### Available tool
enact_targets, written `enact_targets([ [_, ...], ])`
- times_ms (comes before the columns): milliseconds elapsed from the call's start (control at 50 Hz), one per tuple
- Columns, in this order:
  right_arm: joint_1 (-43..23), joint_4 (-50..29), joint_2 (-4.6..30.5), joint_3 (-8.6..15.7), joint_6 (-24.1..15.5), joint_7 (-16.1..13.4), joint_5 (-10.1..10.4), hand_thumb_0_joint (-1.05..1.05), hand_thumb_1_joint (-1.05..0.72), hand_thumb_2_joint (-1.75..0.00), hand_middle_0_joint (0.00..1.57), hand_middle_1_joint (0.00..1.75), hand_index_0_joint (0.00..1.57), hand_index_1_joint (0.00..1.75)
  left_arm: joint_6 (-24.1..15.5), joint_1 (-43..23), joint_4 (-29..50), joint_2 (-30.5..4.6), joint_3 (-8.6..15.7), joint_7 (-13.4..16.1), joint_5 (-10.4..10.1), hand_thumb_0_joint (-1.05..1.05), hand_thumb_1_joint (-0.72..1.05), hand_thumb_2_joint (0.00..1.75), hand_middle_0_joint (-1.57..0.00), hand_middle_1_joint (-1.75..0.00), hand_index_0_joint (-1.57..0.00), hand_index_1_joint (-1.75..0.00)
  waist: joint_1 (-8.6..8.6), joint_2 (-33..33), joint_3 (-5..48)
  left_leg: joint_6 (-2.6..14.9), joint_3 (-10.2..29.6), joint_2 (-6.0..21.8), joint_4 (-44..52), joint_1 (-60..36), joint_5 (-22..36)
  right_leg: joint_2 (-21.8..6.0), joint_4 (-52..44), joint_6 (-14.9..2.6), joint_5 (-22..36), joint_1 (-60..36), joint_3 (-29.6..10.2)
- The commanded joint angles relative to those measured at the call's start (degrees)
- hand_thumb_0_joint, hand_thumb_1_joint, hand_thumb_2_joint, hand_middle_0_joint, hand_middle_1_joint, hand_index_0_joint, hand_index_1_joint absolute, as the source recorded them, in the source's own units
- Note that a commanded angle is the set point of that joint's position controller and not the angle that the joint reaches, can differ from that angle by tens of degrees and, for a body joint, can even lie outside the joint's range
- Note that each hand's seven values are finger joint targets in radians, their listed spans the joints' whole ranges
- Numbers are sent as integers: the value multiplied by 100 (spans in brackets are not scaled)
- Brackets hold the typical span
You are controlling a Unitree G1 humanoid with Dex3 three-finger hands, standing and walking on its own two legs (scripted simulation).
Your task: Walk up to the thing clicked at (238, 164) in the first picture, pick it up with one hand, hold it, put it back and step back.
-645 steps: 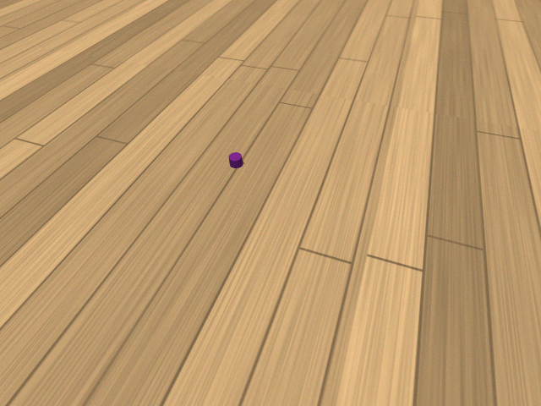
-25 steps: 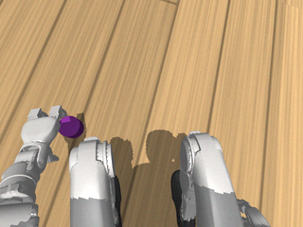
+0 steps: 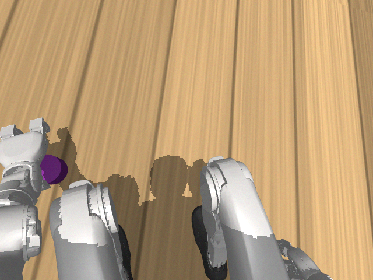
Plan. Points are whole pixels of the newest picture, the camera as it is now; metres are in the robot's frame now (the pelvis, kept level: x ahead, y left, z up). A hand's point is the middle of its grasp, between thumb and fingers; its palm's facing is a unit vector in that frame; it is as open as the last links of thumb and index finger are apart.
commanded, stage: rest palm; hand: left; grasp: from above
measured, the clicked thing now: (49, 169) +0.38 +0.30 -0.28
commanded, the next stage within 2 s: close in 1.50 s
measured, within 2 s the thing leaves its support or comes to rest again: neither
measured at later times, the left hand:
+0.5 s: hand (50, 169) +0.37 +0.28 -0.24, palm faces -0.42 -0.08 -0.91, open 14.3 cm
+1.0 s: hand (52, 175) +0.36 +0.28 -0.26, palm faces -0.44 -0.15 -0.88, open 14.0 cm
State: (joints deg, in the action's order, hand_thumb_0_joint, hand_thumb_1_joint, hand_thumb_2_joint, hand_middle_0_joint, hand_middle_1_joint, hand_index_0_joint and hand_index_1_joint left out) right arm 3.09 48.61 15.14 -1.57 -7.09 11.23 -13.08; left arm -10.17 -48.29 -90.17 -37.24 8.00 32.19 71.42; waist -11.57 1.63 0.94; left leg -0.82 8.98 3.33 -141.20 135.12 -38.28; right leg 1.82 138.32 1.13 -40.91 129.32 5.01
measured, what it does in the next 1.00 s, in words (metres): stands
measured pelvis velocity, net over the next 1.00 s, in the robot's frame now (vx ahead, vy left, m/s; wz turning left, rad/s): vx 0.00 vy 0.01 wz -0.07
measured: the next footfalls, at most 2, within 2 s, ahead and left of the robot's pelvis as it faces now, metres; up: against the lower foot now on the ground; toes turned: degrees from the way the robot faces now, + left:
none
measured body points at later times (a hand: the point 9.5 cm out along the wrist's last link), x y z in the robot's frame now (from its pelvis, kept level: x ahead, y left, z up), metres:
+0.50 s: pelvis +0.01 +0.00 -0.02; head +0.24 +0.09 +0.35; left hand +0.39 +0.29 -0.19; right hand +0.11 -0.26 -0.13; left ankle +0.08 +0.14 -0.28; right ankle +0.09 -0.12 -0.28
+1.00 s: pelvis +0.00 +0.01 -0.02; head +0.23 +0.10 +0.35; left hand +0.38 +0.29 -0.20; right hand +0.07 -0.25 -0.12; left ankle +0.08 +0.14 -0.28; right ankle +0.09 -0.12 -0.28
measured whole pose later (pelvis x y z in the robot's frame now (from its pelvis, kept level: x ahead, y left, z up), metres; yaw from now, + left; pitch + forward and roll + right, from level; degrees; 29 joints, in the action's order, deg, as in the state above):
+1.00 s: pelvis +0.00 +0.01 -0.02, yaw -4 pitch +25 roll -11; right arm 0.9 52.0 16.1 -7.0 -13.4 19.4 -18.4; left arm -18.4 -41.8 -93.1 -40.8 6.9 44.3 74.0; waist -12.2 5.5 -4.3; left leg -1.3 14.2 3.0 -147.9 134.1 -40.8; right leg 3.3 141.5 1.9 -41.7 126.5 8.8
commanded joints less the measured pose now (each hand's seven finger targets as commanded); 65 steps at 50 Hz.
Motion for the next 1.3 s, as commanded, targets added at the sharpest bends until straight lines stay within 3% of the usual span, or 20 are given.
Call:
enact_targets([
  [0, 941, -257, 1428, 345, -55, 48, -53, 0, -90, -90, 20, 30, 20, 30, -365, -650, 708, -1712, 496, -12, -116, 0, -55, 98, -5, -103, -5, -103, 195, -951, 3700, 285, -654, -248, 1090, -2556, 1132, 158, -1346, -189, 1682, -2157, 410],
  [80, 1063, -165, 1520, 275, -1, 89, -194, 0, -90, -90, 20, 30, 20, 30, -912, -912, 907, -1796, 573, 231, -21, 0, -56, 98, -5, -101, -4, -101, -49, -968, 3766, 243, -581, -203, 806, -2573, 1153, 204, -1269, -187, 1745, -2185, 422],
  [100, 958, -244, 1474, 288, -29, 103, -200, 0, -90, -90, 20, 30, 20, 30, -1031, -906, 1056, -1581, 410, 304, -23, 0, -57, 99, -5, -99, -4, -101, -14, -1084, 3819, 222, -590, -196, 832, -2581, 1103, 230, -1301, -183, 1666, -2185, 401],
  [180, 857, 84, 1454, 189, -124, 128, -393, 0, -89, -90, 20, 30, 20, 30, -1174, -780, 739, -1622, 297, 779, 186, 0, -54, 96, -5, -99, -5, -99, 63, -1399, 3574, 177, -546, -239, 862, -2560, 544, 279, -1256, -261, 888, -1777, 499],
  [260, 656, 227, 1562, 186, -240, 188, -530, 0, -89, -89, 20, 30, 20, 30, -920, -601, 553, -1473, 143, 1253, 456, 0, -54, 98, -6, -96, -5, -97, 62, -1650, 3447, 116, -467, -226, 978, -2859, 421, 314, -1123, -276, 670, -1347, 689],
  [380, 526, 368, 1604, 112, -433, 415, -541, 0, -89, -90, 20, 30, 20, 30, -430, -813, 252, -1250, -102, 1623, 358, 0, -56, 98, -6, -96, -5, -97, -54, -1563, 3194, 135, -403, -180, 970, -2671, 674, 323, -1089, -253, 1025, -1281, 720],
  [420, 524, 296, 1614, 74, -517, 510, -542, 0, -89, -90, 20, 30, 20, 30, -281, -937, 141, -1206, -120, 1598, 304, 0, -55, 98, -6, -97, -5, -97, -165, -1594, 3196, 138, -399, -171, 901, -2796, 766, 293, -1047, -222, 1163, -1362, 724],
  [580, 574, 195, 1592, 3, -811, 777, -441, 0, -90, -90, 20, 30, 20, 30, -87, -870, -57, -1178, -146, 1217, -173, 0, -54, 96, -5, -102, -6, -102, -162, -1453, 3243, 192, -442, -158, 670, -2691, 952, 287, -1158, -193, 1566, -1900, 596],
  [600, 568, 170, 1662, 35, -818, 772, -431, 0, -90, -90, 20, 30, 20, 30, -109, -661, -91, -1319, 72, 1162, -253, 0, -53, 94, -5, -103, -6, -101, -77, -1449, 3390, 197, -429, -142, 726, -2723, 1084, 303, -1240, -184, 1677, -2064, 624],
  [660, 797, 200, 1716, 74, -806, 784, -411, 0, -90, -90, 20, 30, 20, 30, -207, -339, -186, -1682, 457, 961, -178, 0, -53, 95, -5, -104, -6, -103, -36, -1527, 3432, 173, -381, -124, 745, -2869, 1215, 296, -1102, -191, 1807, -2154, 706],
  [760, 658, 130, 1649, -61, -744, 791, -437, 0, -90, -90, 20, 30, 20, 30, -634, -731, 187, -1538, 216, 848, -193, 0, -51, 92, -5, -106, -7, -104, -245, -1636, 3347, 160, -272, -122, 771, -2936, 1041, 324, -1026, -180, 1676, -2097, 831],
  [840, 547, 89, 1787, -50, -713, 770, -453, 0, -90, -90, 20, 30, 20, 30, -925, -628, 351, -1678, 178, 1020, -6, 0, -49, 93, -5, -105, -7, -103, -200, -1728, 3226, 146, -227, -113, 795, -2932, 943, 361, -1019, -193, 1463, -2035, 888],
  [880, 450, 161, 1788, -86, -709, 773, -500, 0, -90, -90, 20, 30, 20, 30, -956, -522, 200, -1472, 21, 1204, 94, 0, -50, 92, -5, -104, -7, -102, -183, -1596, 3060, 156, -217, -133, 841, -2793, 711, 380, -1062, -204, 1159, -1869, 910],
  [920, 313, 208, 1828, -54, -704, 747, -480, 0, -89, -90, 20, 30, 20, 30, -910, -399, 152, -1543, -3, 1459, 200, 0, -49, 92, -5, -105, -7, -102, -85, -1665, 2900, 132, -207, -134, 964, -2685, 406, 417, -1096, -263, 799, -1620, 920],
  [1000, 310, 170, 1877, -12, -789, 811, -477, 0, -89, -90, 20, 30, 20, 30, -628, -372, -3, -1402, -104, 1853, 393, 0, -50, 92, -4, -103, -6, -101, -171, -1516, 2738, 106, -227, -125, 982, -2599, 389, 435, -1140, -243, 794, -1512, 923],
  [1140, 309, 83, 1881, -32, -997, 997, -344, 0, -89, -90, 20, 30, 20, 30, -29, -782, -34, -1293, -154, 2045, 67, 0, -51, 93, -5, -102, -6, -101, -211, -1665, 2758, 70, -185, -41, 1007, -2659, 476, 373, -1189, -209, 1025, -1603, 830],
  [1220, 479, 95, 1921, -25, -1229, 1097, -294, 0, -90, -90, 20, 30, 20, 30, 100, -944, -166, -1215, -260, 1648, -253, 0, -51, 92, -4, -104, -6, -102, -340, -1662, 2730, 114, -245, -80, 873, -2626, 530, 349, -1290, -202, 1138, -1768, 761],
  [1240, 509, 59, 1982, 27, -1254, 1079, -302, 0, -90, -90, 20, 30, 20, 30, 64, -899, -141, -1543, 24, 1564, -295, 0, -51, 92, -5, -104, -6, -102, -318, -1575, 2860, 129, -224, -67, 847, -2689, 628, 340, -1314, -200, 1222, -1841, 771],
  [1260, 531, 86, 1924, 10, -1285, 1076, -265, 0, -90, -90, 20, 30, 20, 30, 46, -894, -194, -1502, -22, 1428, -331, 0, -52, 94, -5, -103, -6, -102, -296, -1631, 2771, 142, -224, -86, 822, -2602, 543, 303, -1266, -217, 1136, -1811, 736],
  [1280, 721, 194, 1900, -43, -1269, 1082, -320, 0, -90, -90, 20, 30, 20, 30, 29, -659, -431, -1664, 220, 1337, -322, 0, -51, 93, -5, -105, -7, -103, -313, -1507, 2832, 148, -220, -84, 819, -2624, 672, 310, -1269, -204, 1278, -1926, 793],
])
